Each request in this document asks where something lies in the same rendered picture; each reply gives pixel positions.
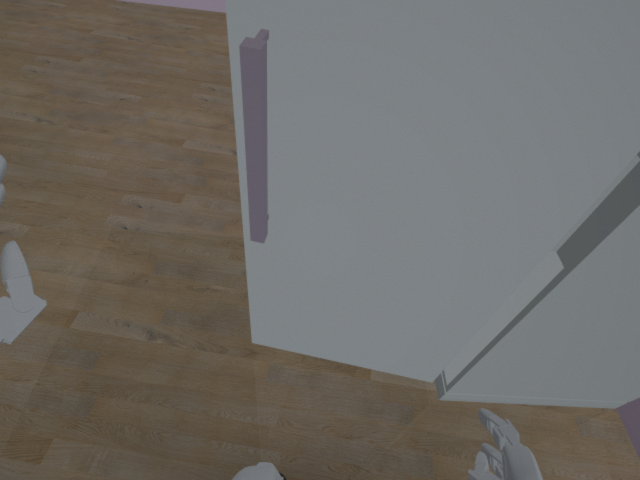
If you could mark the robot left shin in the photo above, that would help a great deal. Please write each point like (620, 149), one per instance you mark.
(267, 464)

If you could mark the robot left hand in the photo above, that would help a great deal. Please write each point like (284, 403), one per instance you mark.
(16, 313)

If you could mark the robot right hand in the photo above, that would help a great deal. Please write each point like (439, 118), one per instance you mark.
(516, 462)

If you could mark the handle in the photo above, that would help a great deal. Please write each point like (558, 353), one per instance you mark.
(253, 62)

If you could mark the fridge door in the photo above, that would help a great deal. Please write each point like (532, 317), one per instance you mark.
(423, 157)

